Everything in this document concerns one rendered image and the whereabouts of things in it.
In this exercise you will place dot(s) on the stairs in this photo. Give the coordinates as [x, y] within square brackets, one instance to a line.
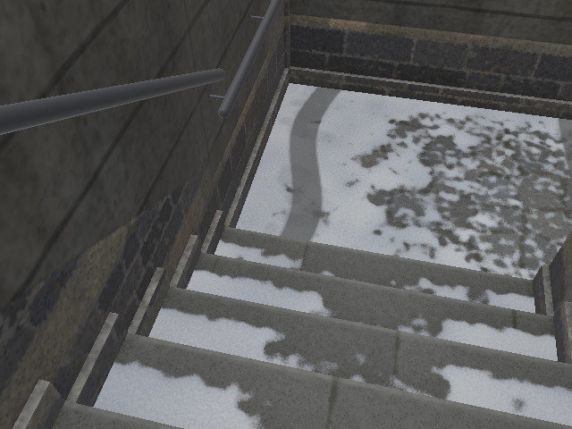
[279, 333]

